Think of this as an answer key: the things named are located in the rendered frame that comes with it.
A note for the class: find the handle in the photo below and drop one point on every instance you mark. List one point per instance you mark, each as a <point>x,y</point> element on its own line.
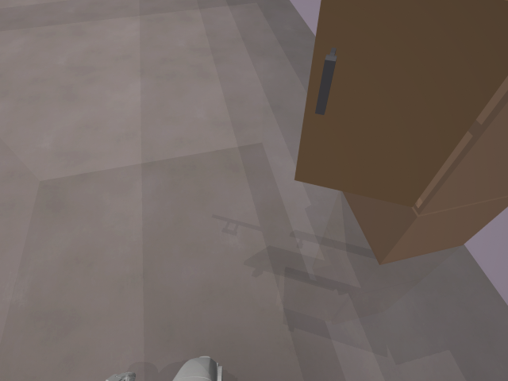
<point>326,79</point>

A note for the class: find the cupboard door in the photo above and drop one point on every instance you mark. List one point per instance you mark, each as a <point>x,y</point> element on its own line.
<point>410,79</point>

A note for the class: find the left robot thigh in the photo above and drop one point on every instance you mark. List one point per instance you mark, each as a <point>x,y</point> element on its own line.
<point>200,369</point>

